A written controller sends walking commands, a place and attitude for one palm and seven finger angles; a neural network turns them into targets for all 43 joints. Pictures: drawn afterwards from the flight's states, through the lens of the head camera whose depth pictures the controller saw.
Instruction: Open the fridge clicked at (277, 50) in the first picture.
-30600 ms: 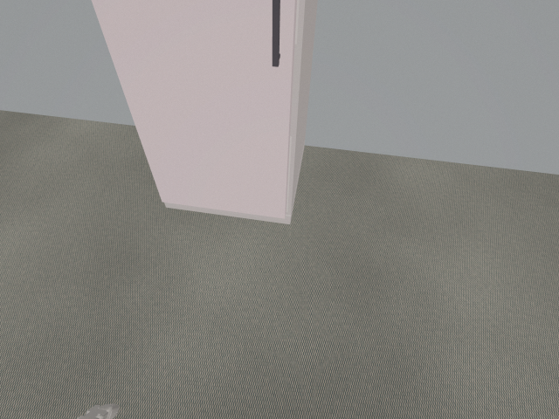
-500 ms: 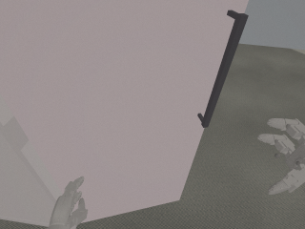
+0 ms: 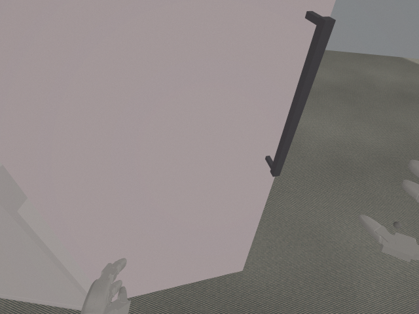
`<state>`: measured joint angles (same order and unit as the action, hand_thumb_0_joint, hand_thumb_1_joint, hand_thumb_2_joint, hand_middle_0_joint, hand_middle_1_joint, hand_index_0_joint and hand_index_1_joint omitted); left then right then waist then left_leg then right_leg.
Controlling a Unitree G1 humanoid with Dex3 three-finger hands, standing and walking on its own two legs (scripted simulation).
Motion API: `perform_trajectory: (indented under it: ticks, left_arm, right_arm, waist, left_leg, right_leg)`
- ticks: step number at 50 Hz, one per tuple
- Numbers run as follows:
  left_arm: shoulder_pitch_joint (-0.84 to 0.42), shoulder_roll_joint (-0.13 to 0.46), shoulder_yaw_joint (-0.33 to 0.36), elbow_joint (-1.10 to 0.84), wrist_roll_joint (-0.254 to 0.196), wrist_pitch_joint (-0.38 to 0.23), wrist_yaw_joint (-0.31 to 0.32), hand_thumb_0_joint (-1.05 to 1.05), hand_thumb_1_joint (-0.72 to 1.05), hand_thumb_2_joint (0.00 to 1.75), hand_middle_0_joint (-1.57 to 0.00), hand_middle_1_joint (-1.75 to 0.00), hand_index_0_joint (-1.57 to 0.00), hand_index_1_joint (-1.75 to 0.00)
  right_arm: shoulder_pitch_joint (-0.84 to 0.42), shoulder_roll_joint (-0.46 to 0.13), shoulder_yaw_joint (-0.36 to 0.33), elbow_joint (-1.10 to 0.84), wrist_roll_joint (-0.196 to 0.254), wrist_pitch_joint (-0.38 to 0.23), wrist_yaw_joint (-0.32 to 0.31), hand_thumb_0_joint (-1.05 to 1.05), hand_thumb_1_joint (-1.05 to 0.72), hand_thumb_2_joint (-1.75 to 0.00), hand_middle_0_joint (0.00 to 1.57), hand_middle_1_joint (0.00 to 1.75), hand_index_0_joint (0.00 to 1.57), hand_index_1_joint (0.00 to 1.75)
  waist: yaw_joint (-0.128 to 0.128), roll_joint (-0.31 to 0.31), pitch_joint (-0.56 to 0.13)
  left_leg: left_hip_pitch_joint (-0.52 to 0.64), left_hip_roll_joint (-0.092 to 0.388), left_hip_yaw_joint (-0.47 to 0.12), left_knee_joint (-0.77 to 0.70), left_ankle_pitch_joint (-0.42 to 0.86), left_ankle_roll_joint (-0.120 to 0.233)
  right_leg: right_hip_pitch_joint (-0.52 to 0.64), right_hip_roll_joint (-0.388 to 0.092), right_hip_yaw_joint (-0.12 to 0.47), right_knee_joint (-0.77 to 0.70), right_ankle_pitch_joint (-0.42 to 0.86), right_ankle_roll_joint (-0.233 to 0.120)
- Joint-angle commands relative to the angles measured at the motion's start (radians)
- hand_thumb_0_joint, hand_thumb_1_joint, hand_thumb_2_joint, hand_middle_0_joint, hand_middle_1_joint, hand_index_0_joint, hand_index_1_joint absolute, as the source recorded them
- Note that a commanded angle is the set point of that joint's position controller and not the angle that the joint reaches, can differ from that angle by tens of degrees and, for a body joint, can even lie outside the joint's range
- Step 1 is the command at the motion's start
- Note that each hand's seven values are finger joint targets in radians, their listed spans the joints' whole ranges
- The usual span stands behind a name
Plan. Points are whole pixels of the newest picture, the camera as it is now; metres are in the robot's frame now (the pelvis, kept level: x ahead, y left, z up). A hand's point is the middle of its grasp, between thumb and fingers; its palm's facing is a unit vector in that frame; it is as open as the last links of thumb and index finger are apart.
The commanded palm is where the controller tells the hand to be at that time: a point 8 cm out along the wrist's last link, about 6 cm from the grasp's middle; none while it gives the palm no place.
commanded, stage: draw the hand back to the body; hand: right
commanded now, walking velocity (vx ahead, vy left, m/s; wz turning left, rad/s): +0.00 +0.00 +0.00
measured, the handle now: (290, 109) +0.44 -0.15 +0.21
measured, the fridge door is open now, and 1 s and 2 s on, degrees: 69 69 69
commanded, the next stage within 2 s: step back with the hand held close in 0.62 s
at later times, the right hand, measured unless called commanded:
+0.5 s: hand (407, 241) +0.18 -0.27 +0.16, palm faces +0.51 +0.78 -0.36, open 7.5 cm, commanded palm +0.13 -0.29 +0.18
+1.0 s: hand (397, 243) +0.19 -0.26 +0.15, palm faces +0.40 +0.81 -0.43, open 7.4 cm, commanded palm +0.12 -0.30 +0.18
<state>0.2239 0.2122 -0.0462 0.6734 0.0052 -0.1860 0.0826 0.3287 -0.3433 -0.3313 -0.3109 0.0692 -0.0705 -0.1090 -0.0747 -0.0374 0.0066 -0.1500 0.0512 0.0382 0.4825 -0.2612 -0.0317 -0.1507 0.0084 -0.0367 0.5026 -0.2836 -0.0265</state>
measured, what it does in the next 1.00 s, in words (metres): stands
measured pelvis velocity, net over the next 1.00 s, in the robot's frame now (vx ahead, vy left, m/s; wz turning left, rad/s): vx -0.02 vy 0.00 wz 0.02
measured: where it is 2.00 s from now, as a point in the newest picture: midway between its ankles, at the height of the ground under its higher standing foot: outside the picture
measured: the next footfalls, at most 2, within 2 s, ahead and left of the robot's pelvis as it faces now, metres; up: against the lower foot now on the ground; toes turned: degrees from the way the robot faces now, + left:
left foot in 1.98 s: -0.22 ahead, +0.06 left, +0.00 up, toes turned +0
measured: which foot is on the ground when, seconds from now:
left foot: down 0.00-1.00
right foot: down 0.00-1.00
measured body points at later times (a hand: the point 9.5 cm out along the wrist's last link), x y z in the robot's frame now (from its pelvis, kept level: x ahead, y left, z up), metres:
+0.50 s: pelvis +0.00 +0.01 +0.00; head -0.03 +0.02 +0.45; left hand +0.20 +0.22 -0.07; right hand +0.15 -0.30 +0.18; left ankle +0.00 +0.14 -0.74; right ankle +0.00 -0.10 -0.74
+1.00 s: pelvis -0.02 +0.00 +0.00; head -0.01 +0.00 +0.45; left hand +0.16 +0.24 -0.08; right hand +0.16 -0.30 +0.18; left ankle +0.00 +0.14 -0.74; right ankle +0.00 -0.10 -0.74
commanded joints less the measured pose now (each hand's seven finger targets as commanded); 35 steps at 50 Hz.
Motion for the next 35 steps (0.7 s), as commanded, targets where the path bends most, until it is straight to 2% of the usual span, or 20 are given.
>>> perform_trajectory:
  ticks: [1, 4, 6, 8, 10, 12, 15, 17, 20, 21, 22, 25, 28, 30, 35]
  left_arm:
    - [-0.146, 0.127, 0.059, -0.172, -0.004, -0.049, 0.006, 0.0, 0.9, 0.9, -0.2, -0.3, -0.2, -0.3]
    - [-0.148, 0.123, 0.063, -0.18, -0.006, -0.04, 0.005, 0.0, 0.9, 0.9, -0.2, -0.3, -0.2, -0.3]
    - [-0.148, 0.123, 0.063, -0.18, -0.006, -0.035, 0.008, 0.0, 0.9, 0.9, -0.2, -0.3, -0.2, -0.3]
    - [-0.148, 0.119, 0.061, -0.181, -0.006, -0.038, 0.009, 0.0, 0.9, 0.9, -0.2, -0.3, -0.2, -0.3]
    - [-0.15, 0.122, 0.064, -0.183, -0.004, -0.04, 0.014, 0.0, 0.9, 0.9, -0.2, -0.3, -0.2, -0.3]
    - [-0.15, 0.117, 0.062, -0.186, -0.005, -0.042, 0.014, 0.0, 0.9, 0.9, -0.2, -0.3, -0.2, -0.3]
    - [-0.147, 0.122, 0.065, -0.182, -0.004, -0.041, 0.019, 0.0, 0.9, 0.9, -0.2, -0.3, -0.2, -0.3]
    - [-0.147, 0.12, 0.062, -0.181, -0.005, -0.042, 0.019, 0.0, 0.9, 0.9, -0.2, -0.3, -0.2, -0.3]
    - [-0.15, 0.12, 0.063, -0.18, -0.003, -0.04, 0.023, 0.0, 0.9, 0.9, -0.2, -0.3, -0.2, -0.3]
    - [-0.151, 0.118, 0.062, -0.181, -0.003, -0.04, 0.022, 0.0, 0.9, 0.9, -0.2, -0.3, -0.2, -0.3]
    - [-0.154, 0.117, 0.061, -0.182, -0.003, -0.041, 0.021, 0.0, 0.9, 0.9, -0.2, -0.3, -0.2, -0.3]
    - [-0.156, 0.119, 0.06, -0.18, -0.002, -0.038, 0.023, 0.0, 0.9, 0.9, -0.2, -0.3, -0.2, -0.3]
    - [-0.16, 0.11, 0.058, -0.181, -0.003, -0.042, 0.023, 0.0, 0.9, 0.9, -0.2, -0.3, -0.2, -0.3]
    - [-0.16, 0.114, 0.061, -0.179, -0.002, -0.043, 0.025, 0.0, 0.9, 0.9, -0.2, -0.3, -0.2, -0.3]
    - [-0.165, 0.112, 0.059, -0.179, -0.003, -0.045, 0.027, 0.0, 0.9, 0.9, -0.2, -0.3, -0.2, -0.3]
  right_arm:
    - [-0.06, -0.197, -0.124, -0.219, 0.004, -0.061, -0.009, 0.0, -0.5, -0.71, 0.21, 0.53, 0.21, 0.53]
    - [-0.045, -0.198, -0.129, -0.256, 0.004, -0.064, -0.008, 0.0, -0.61, -0.76, 0.21, 0.47, 0.21, 0.47]
    - [-0.027, -0.199, -0.133, -0.252, 0.004, -0.06, -0.009, 0.0, -0.68, -0.8, 0.21, 0.43, 0.21, 0.43]
    - [-0.029, -0.196, -0.129, -0.281, 0.002, -0.063, -0.011, 0.0, -0.75, -0.83, 0.21, 0.38, 0.21, 0.38]
    - [-0.011, -0.209, -0.143, -0.294, 0.0, -0.064, -0.015, 0.0, -0.83, -0.87, 0.2, 0.34, 0.2, 0.34]
    - [0.0, -0.204, -0.138, -0.308, 0.0, -0.063, -0.016, 0.0, -0.9, -0.9, 0.2, 0.3, 0.2, 0.3]
    - [-0.011, -0.204, -0.138, -0.294, -0.002, -0.058, -0.019, 0.0, -0.9, -0.9, 0.2, 0.3, 0.2, 0.3]
    - [-0.033, -0.197, -0.128, -0.303, -0.004, -0.06, -0.019, 0.0, -0.9, -0.9, 0.2, 0.3, 0.2, 0.3]
    - [-0.015, -0.195, -0.129, -0.27, -0.002, -0.054, -0.018, 0.0, -0.9, -0.9, 0.2, 0.3, 0.2, 0.3]
    - [-0.02, -0.193, -0.127, -0.28, -0.003, -0.056, -0.017, 0.0, -0.9, -0.9, 0.2, 0.3, 0.2, 0.3]
    - [-0.03, -0.196, -0.127, -0.293, -0.003, -0.057, -0.017, 0.0, -0.9, -0.9, 0.2, 0.3, 0.2, 0.3]
    - [-0.019, -0.201, -0.133, -0.271, 0.0, -0.052, -0.016, 0.0, -0.9, -0.9, 0.2, 0.3, 0.2, 0.3]
    - [-0.016, -0.203, -0.136, -0.281, 0.0, -0.055, -0.016, 0.0, -0.9, -0.9, 0.2, 0.3, 0.2, 0.3]
    - [-0.011, -0.208, -0.141, -0.283, 0.001, -0.055, -0.015, 0.0, -0.9, -0.9, 0.2, 0.3, 0.2, 0.3]
    - [-0.023, -0.206, -0.138, -0.272, 0.002, -0.057, -0.014, 0.0, -0.9, -0.9, 0.2, 0.3, 0.2, 0.3]
  waist:
    - [-0.008, -0.002, -0.089]
    - [-0.007, -0.025, -0.091]
    - [-0.007, -0.019, -0.079]
    - [-0.005, -0.059, -0.075]
    - [-0.009, -0.036, -0.082]
    - [-0.009, -0.056, -0.068]
    - [-0.005, -0.018, -0.062]
    - [-0.001, -0.043, -0.058]
    - [-0.006, 0.003, -0.053]
    - [-0.004, -0.003, -0.055]
    - [-0.006, -0.034, -0.063]
    - [-0.008, -0.006, -0.056]
    - [-0.009, -0.036, -0.054]
    - [-0.01, -0.006, -0.059]
    - [-0.009, -0.026, -0.032]
  left_leg:
    - [0.034, -0.017, 0.017, -0.062, 0.183, 0.053]
    - [0.028, -0.018, 0.016, -0.065, 0.167, 0.05]
    - [0.031, -0.017, 0.016, -0.071, 0.181, 0.05]
    - [0.023, -0.018, 0.015, -0.073, 0.164, 0.051]
    - [0.033, -0.019, 0.016, -0.076, 0.169, 0.052]
    - [0.02, -0.018, 0.015, -0.076, 0.159, 0.051]
    - [0.018, -0.018, 0.016, -0.082, 0.159, 0.051]
    - [0.008, -0.018, 0.014, -0.081, 0.141, 0.05]
    - [0.012, -0.017, 0.016, -0.089, 0.141, 0.048]
    - [0.011, -0.015, 0.014, -0.087, 0.149, 0.048]
    - [0.013, -0.014, 0.011, -0.086, 0.144, 0.048]
    - [0.017, -0.015, 0.012, -0.095, 0.131, 0.048]
    - [0.01, -0.014, 0.01, -0.096, 0.127, 0.046]
    - [0.022, -0.014, 0.008, -0.099, 0.14, 0.048]
    - [0.009, -0.013, 0.006, -0.111, 0.094, 0.047]
  right_leg:
    - [-0.001, -0.043, 0.049, -0.104, 0.254, 0.013]
    - [0.006, -0.043, 0.045, -0.107, 0.24, 0.015]
    - [0.004, -0.042, 0.041, -0.103, 0.248, 0.012]
    - [0.01, -0.04, 0.041, -0.105, 0.231, 0.013]
    - [0.009, -0.039, 0.042, -0.105, 0.235, 0.01]
    - [0.009, -0.04, 0.043, -0.103, 0.222, 0.012]
    - [0.008, -0.038, 0.037, -0.102, 0.215, 0.005]
    - [0.009, -0.038, 0.041, -0.103, 0.196, 0.007]
    - [0.005, -0.037, 0.036, -0.103, 0.189, 0.0]
    - [0.007, -0.038, 0.036, -0.099, 0.195, 0.0]
    - [0.013, -0.036, 0.035, -0.1, 0.19, 0.001]
    - [0.006, -0.035, 0.037, -0.104, 0.176, -0.001]
    - [0.011, -0.034, 0.029, -0.101, 0.167, -0.001]
    - [0.007, -0.035, 0.031, -0.099, 0.181, -0.003]
    - [0.001, -0.034, 0.032, -0.108, 0.139, -0.003]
